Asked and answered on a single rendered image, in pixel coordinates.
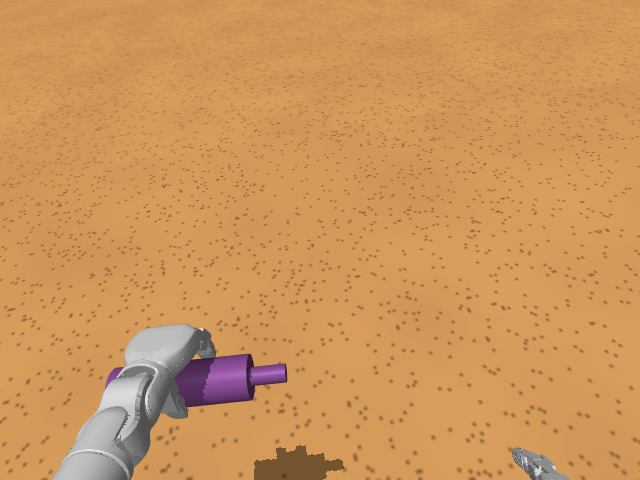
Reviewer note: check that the right robot hand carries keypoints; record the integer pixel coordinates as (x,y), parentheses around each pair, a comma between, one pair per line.
(538,467)

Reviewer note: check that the left robot hand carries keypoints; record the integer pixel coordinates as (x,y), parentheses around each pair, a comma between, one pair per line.
(173,347)

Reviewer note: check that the bottle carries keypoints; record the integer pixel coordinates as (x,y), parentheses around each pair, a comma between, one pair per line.
(219,380)

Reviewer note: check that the left robot arm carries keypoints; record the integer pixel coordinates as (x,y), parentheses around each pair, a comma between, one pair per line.
(116,438)

